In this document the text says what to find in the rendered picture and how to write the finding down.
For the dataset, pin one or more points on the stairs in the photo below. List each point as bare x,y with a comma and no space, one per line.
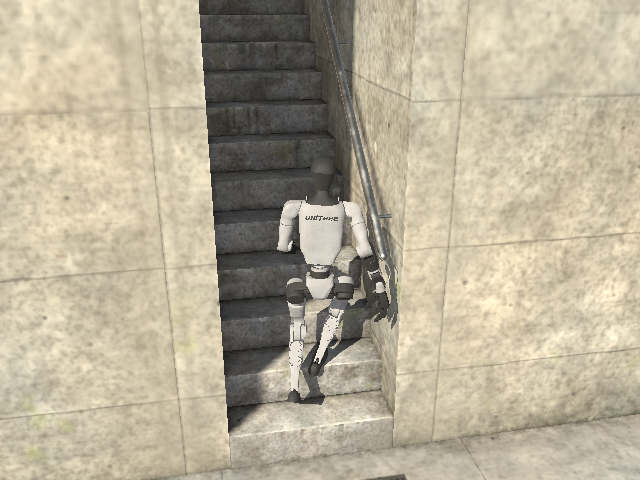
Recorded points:
267,124

